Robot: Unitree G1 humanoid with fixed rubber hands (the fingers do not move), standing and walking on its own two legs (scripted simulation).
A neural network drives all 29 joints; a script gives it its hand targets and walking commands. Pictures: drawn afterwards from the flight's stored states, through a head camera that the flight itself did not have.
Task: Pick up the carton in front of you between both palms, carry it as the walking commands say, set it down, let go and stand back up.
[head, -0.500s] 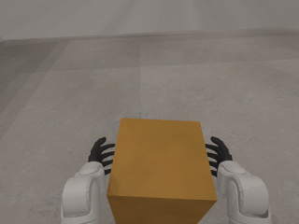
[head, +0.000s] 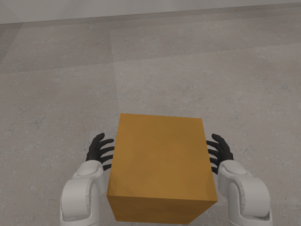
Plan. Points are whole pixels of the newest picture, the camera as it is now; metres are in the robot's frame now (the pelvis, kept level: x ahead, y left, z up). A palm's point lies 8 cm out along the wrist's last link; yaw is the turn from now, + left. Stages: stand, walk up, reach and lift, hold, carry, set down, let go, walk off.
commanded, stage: carry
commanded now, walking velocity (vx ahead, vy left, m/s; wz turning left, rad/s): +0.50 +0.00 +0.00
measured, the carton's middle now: (156, 172) +0.28 +0.00 -0.02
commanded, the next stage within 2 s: none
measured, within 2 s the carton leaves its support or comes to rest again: neither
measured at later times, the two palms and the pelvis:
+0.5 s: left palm (109, 66) +0.59 +0.15 +0.10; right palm (195, 62) +0.62 -0.14 +0.10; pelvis +0.36 -0.03 +0.00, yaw +5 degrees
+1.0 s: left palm (111, 24) +0.94 +0.19 +0.09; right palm (175, 22) +0.94 -0.11 +0.10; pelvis +0.68 +0.03 +0.00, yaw +1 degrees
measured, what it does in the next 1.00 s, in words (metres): walks ahead: right foot, then left foot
